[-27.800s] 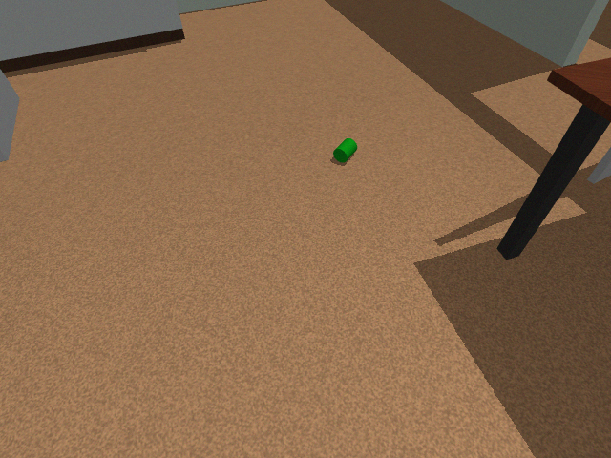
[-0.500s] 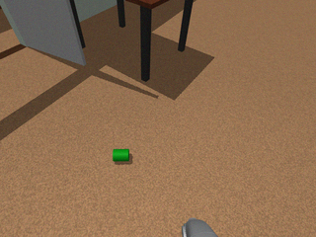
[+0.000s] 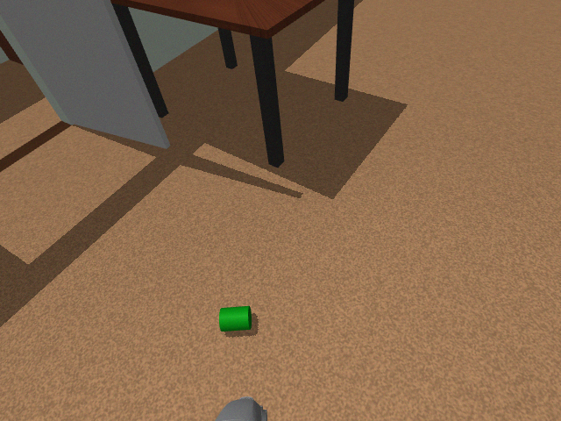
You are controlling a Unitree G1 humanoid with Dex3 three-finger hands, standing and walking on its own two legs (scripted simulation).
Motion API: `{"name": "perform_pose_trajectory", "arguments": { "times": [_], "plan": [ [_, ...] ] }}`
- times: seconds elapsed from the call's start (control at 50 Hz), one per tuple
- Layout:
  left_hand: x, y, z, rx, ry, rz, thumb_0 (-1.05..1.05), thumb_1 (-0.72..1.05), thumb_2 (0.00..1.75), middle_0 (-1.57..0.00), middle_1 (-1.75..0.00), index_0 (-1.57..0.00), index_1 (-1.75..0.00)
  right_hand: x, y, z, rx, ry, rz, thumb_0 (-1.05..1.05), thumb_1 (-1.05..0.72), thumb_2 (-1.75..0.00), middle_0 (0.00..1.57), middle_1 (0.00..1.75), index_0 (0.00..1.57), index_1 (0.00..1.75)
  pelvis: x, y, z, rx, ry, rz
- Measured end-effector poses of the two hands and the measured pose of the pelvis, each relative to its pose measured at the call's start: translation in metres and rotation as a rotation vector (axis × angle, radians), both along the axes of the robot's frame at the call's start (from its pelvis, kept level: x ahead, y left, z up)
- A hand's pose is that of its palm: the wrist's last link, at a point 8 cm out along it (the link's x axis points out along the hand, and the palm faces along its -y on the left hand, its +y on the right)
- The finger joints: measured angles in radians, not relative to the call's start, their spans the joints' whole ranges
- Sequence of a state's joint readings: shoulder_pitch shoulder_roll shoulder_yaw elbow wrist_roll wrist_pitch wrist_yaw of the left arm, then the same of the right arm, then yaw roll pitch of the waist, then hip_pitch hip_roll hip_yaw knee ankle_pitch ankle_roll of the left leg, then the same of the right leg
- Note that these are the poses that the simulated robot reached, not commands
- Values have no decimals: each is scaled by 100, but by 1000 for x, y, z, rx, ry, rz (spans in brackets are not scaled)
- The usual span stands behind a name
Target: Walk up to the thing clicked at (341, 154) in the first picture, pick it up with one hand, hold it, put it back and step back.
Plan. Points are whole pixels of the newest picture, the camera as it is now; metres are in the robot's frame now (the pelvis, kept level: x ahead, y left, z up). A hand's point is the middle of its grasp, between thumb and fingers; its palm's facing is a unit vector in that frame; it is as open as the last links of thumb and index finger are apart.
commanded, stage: walk up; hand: left
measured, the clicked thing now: (235, 318) +0.57 +0.26 -0.73
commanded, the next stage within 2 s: stand in 1.96 s
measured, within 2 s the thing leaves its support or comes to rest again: neither
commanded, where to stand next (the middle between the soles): +0.17 +0.01 m, yaw +1 degrees
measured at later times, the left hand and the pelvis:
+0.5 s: hand out of the picture +0.13 +0.31 -0.16, palm faces -0.07 -0.93 -0.36, open 7.4 cm; pelvis +0.08 +0.04 -0.01, yaw -1 degrees
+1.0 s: hand (151, 381) +0.22 +0.27 -0.15, palm faces -0.02 -0.95 -0.31, open 7.4 cm; pelvis +0.11 +0.02 +0.00, yaw +0 degrees
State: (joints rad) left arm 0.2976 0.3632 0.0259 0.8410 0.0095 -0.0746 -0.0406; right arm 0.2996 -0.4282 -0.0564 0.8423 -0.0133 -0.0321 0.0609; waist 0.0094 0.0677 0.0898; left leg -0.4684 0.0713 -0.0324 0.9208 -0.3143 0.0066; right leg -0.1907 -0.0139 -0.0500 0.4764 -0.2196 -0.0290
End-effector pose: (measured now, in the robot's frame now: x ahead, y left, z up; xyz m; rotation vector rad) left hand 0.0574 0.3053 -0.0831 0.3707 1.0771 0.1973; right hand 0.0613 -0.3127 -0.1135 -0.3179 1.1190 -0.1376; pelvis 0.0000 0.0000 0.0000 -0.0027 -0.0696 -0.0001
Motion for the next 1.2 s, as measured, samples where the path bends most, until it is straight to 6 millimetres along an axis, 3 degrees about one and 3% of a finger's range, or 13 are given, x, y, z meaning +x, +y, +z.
{"name": "perform_pose_trajectory", "arguments": {
  "times": [0.08, 0.18, 0.26, 0.42, 0.58, 0.66, 0.74, 0.98, 1.08, 1.2],
  "plan": [
    [8, 17, -11, -9, 22, 21, 1, 90, 90, -21, -30, -21, -30, 23, 6, 7, -39, 21, 19, 1, -91, -90, 20, 30, 20, 30, 21, 10, -3, -19, 7, 13],
    [24, 44, -44, -32, 72, 50, 1, 90, 90, -21, -30, -21, -30, 49, 24, 9, -108, 23, 12, 1, -91, -90, 20, 30, 20, 30, 47, 31, -17, -14, 13, 20],
    [41, 47, -55, -59, 116, 38, 1, 90, 90, -20, -30, -20, -30, 61, 42, 18, -106, 0, 6, 1, -91, -90, 20, 30, 21, 30, 57, 40, -14, -22, 11, 10],
    [61, 48, -49, -63, 156, 15, 1, 90, 90, -20, -30, -21, -30, 70, 45, 27, -109, -5, -17, 1, -90, -90, 21, 30, 21, 30, 74, 42, -5, -9, 13, -5],
    [66, 38, -41, 18, 166, 43, 1, 90, 90, -20, -30, -20, -30, 88, 23, -8, -63, 12, -40, 1, -90, -90, 21, 30, 21, 30, 85, 24, -18, -10, 9, -16],
    [72, 26, -33, 13, 151, 49, 1, 90, 90, -20, -30, -20, -30, 98, 29, -18, -19, 32, -35, 1, -91, -90, 20, 30, 21, 30, 90, 20, -14, 4, 14, -14],
    [91, 19, -31, -6, 121, 40, 1, 90, 90, -20, -30, -21, -30, 101, 37, -22, 4, 47, -30, 1, -91, -90, 20, 30, 21, 30, 92, 21, -12, 11, 14, -2],
    [150, 8, -32, -85, 32, 15, 1, 90, 90, -21, -30, -21, -30, 101, 41, 1, -29, 99, -38, 1, -91, -90, 21, 30, 21, 30, 105, 24, 1, 1, 24, 6],
    [154, 10, -33, -90, 52, 23, 1, 90, 90, -20, -30, -21, -30, 109, 35, 8, -53, 108, -41, 1, -91, -90, 21, 30, 21, 30, 110, 25, 5, -2, 31, 12],
    [143, 14, -32, -77, 98, 51, 1, 90, 90, -20, -30, -21, -30, 125, 32, 9, -58, 91, -39, 1, -91, -90, 20, 30, 21, 30, 115, 24, 7, -3, 30, 18]
  ]
}}
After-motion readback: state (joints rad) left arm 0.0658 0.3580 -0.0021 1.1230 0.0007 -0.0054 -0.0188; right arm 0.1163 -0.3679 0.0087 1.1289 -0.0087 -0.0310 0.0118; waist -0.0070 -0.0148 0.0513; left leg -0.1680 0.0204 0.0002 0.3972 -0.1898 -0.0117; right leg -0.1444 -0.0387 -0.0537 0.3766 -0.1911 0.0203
